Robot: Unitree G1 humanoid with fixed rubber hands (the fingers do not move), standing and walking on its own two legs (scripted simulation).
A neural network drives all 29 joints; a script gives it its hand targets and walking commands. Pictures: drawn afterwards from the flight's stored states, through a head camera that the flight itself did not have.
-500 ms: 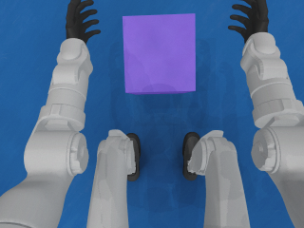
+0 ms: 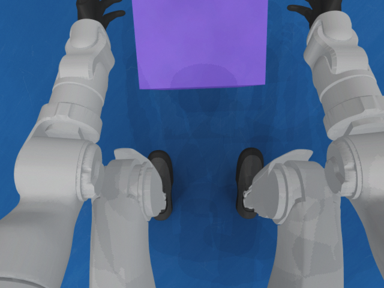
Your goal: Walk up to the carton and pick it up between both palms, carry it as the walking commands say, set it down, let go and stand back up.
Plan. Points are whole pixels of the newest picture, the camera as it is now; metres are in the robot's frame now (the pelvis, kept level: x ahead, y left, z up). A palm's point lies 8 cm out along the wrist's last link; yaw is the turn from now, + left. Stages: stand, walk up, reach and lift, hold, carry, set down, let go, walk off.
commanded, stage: reach and lift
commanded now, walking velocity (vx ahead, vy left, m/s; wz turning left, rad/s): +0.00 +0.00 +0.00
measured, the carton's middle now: (199, 34) +0.53 +0.01 -0.27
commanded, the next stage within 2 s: none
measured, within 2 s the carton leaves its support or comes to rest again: leaves its support in 1.56 s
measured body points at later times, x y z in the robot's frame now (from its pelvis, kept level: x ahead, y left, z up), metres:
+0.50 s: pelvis -0.01 +0.00 -0.03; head +0.36 +0.00 +0.22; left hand +0.54 +0.18 -0.21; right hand +0.55 -0.18 -0.21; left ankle +0.11 +0.13 -0.36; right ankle +0.12 -0.12 -0.36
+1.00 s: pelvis -0.01 +0.00 -0.02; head +0.37 +0.00 +0.22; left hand +0.54 +0.16 -0.21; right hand +0.55 -0.14 -0.22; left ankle +0.11 +0.13 -0.36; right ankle +0.12 -0.12 -0.36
